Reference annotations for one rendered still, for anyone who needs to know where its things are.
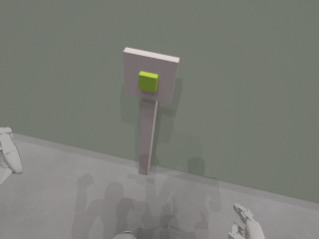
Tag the robot left hand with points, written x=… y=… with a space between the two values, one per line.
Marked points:
x=10 y=160

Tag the panel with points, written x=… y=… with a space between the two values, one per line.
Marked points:
x=136 y=61

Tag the button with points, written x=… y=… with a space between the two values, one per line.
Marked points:
x=148 y=81

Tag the robot right hand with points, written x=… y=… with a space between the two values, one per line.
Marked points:
x=251 y=230

